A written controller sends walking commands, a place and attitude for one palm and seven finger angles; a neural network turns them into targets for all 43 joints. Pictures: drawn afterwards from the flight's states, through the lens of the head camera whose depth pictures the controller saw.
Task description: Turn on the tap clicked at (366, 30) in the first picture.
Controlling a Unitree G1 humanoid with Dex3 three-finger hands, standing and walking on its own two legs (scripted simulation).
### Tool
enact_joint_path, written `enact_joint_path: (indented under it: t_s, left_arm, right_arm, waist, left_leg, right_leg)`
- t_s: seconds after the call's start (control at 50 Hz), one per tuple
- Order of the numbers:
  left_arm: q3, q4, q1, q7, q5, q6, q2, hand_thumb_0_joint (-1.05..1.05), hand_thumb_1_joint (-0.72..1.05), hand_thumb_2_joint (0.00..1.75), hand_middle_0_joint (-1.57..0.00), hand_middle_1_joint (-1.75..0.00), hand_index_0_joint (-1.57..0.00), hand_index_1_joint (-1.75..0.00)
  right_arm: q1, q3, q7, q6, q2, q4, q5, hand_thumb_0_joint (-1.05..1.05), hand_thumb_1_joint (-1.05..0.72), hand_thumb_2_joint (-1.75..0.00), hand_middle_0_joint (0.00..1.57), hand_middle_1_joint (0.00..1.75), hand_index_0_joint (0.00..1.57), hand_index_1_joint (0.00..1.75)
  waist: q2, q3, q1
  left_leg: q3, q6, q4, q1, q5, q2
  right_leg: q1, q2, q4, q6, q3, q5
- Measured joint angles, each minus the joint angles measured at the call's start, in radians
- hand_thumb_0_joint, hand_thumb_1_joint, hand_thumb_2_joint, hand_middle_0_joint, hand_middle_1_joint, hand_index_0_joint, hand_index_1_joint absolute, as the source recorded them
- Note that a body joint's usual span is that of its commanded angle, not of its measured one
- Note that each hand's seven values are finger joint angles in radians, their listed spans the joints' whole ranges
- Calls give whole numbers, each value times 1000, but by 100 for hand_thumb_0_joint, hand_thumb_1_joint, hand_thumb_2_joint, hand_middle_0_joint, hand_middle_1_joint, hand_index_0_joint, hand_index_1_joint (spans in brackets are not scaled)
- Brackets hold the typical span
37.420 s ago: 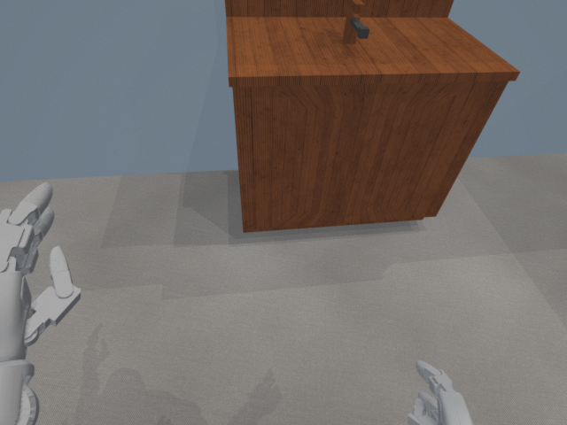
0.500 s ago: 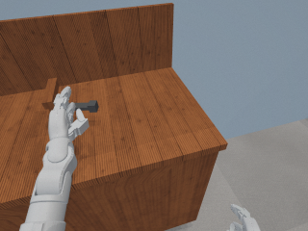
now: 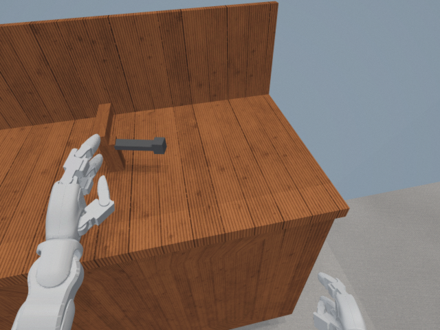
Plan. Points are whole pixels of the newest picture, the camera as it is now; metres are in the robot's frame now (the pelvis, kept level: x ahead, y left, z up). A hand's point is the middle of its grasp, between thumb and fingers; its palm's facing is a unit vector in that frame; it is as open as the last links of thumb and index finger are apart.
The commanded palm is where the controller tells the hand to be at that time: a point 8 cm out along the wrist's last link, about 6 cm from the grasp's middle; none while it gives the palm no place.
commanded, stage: draw the hand back beside the body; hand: left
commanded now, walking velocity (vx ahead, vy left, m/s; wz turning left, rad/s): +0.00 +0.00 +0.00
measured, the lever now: (159, 145) +0.48 +0.20 +0.09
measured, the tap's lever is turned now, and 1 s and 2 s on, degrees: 73 73 73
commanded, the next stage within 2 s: step back with the hand held close in 0.68 s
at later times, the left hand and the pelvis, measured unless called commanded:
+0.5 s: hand (57, 238) +0.19 +0.26 +0.15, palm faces +0.41 -0.85 -0.34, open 7.4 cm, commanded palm +0.16 +0.29 +0.16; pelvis +0.00 +0.01 +0.00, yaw +1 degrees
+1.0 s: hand (55, 231) +0.20 +0.26 +0.16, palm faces +0.40 -0.83 -0.38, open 7.4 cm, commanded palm +0.15 +0.29 +0.17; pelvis -0.01 +0.01 -0.01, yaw +0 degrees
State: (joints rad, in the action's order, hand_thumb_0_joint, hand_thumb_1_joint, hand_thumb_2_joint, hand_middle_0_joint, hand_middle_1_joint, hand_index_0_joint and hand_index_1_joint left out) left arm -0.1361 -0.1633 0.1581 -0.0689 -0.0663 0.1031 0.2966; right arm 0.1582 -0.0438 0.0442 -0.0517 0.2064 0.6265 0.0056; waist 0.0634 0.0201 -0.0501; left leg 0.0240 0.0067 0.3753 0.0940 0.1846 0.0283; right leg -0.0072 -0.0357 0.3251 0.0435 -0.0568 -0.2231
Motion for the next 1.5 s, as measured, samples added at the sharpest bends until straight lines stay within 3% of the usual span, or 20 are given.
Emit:
enact_joint_path:
  t_s: [0.14, 0.44, 0.58, 0.82, 0.96, 1.12, 1.28, 1.5]
  left_arm:
    - [-32, -64, 71, -10, 0, -1, 5, 1, 89, 90, -20, -26, -20, -27]
    - [-111, -179, 256, -18, -3, 0, 37, 1, 89, 90, -21, -29, -21, -30]
    - [-109, -171, 232, -27, 0, 0, 25, 1, 89, 90, -21, -30, -21, -30]
    - [-107, -181, 238, -19, -2, -3, 30, 1, 89, 90, -21, -30, -21, -31]
    - [-178, -230, 237, -24, -4, 36, 53, 1, 89, 90, -21, -30, -21, -31]
    - [-158, -285, 310, -28, -1, 19, 60, 1, 89, 90, -21, -30, -21, -31]
    - [-192, -349, 341, -58, 2, 22, 89, 1, 89, 90, -21, -30, -22, -31]
    - [-190, -380, 336, -88, 12, 20, 71, 1, 89, 90, -21, -30, -21, -31]
  right_arm:
    - [11, 2, -1, -6, 15, 17, -3, 1, -90, -90, 20, 30, 20, 30]
    - [23, 14, -2, -34, 23, 14, -7, 1, -91, -90, 20, 30, 20, 30]
    - [18, 12, 4, -47, 24, 27, -8, 1, -91, -90, 20, 30, 20, 30]
    - [14, 7, 1, -50, 14, 19, -9, 1, -90, -90, 20, 30, 20, 30]
    - [-8, 8, 19, -10, 26, -17, -6, 1, -90, -90, 20, 30, 20, 30]
    - [3, 25, 36, 13, 35, -56, 4, 1, -91, -90, 20, 30, 20, 30]
    - [18, 28, 45, 1, 27, -56, 5, 1, -91, -90, 20, 30, 20, 30]
    - [21, 17, 42, -19, 11, -42, 3, 1, -90, -90, 20, 30, 20, 30]
  waist:
    - [-6, 5, -17]
    - [-8, 0, -21]
    - [-3, 6, -34]
    - [-6, 5, -23]
    - [4, -10, -4]
    - [-5, -7, 18]
    - [-23, 8, 18]
    - [-27, 5, 25]
  left_leg:
    - [-7, -7, 6, 2, 2, -8]
    - [-8, -14, 27, 11, 16, -13]
    - [-19, -16, 36, 15, 16, -18]
    - [-18, -11, 37, 16, 16, -10]
    - [-14, -12, 108, 137, 29, 2]
    - [0, -27, 138, 220, 18, -12]
    - [-2, -37, 161, 278, 0, -20]
    - [-11, -41, 210, 339, 0, -20]
  right_leg:
    - [6, 7, -5, -7, -7, 1]
    - [6, 12, -1, -15, -8, -5]
    - [5, 17, 11, -17, -19, -11]
    - [5, 9, 9, -11, -18, -8]
    - [-116, 0, 72, -14, -14, -13]
    - [-219, 18, 140, -27, -2, -19]
    - [-280, 28, 175, -35, -6, -8]
    - [-335, 29, 219, -35, -15, -7]
